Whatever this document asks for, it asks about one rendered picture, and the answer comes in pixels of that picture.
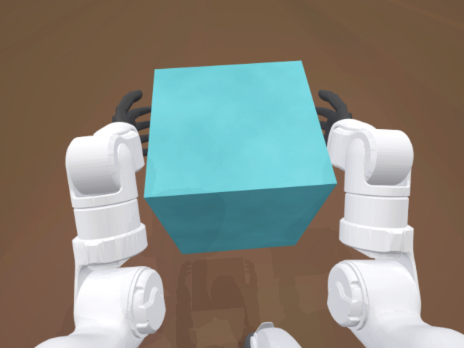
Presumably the robot right forearm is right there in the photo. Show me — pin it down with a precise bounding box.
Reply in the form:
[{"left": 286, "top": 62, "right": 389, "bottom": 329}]
[{"left": 327, "top": 119, "right": 421, "bottom": 309}]

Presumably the left robot upper arm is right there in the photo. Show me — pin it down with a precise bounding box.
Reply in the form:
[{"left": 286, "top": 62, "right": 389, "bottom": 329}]
[{"left": 34, "top": 266, "right": 166, "bottom": 348}]

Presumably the robot right thigh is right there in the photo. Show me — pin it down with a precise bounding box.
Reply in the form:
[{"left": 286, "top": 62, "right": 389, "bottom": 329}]
[{"left": 250, "top": 328, "right": 301, "bottom": 348}]

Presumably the right robot upper arm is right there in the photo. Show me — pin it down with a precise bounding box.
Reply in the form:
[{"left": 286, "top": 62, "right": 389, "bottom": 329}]
[{"left": 327, "top": 260, "right": 464, "bottom": 348}]

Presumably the robot right hand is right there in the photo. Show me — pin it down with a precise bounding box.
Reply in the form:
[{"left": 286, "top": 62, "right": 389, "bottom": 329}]
[{"left": 315, "top": 90, "right": 352, "bottom": 147}]

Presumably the robot left forearm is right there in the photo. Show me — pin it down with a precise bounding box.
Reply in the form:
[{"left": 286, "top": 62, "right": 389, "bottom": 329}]
[{"left": 65, "top": 122, "right": 148, "bottom": 321}]

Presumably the right robot shin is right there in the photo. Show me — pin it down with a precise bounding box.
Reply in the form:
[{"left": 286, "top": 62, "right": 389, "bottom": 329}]
[{"left": 255, "top": 322, "right": 274, "bottom": 333}]

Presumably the carton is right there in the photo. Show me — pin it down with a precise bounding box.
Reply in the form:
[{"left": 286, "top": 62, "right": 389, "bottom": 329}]
[{"left": 144, "top": 61, "right": 337, "bottom": 254}]

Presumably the robot left hand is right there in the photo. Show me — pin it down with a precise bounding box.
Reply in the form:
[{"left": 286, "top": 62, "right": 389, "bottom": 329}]
[{"left": 112, "top": 90, "right": 152, "bottom": 157}]

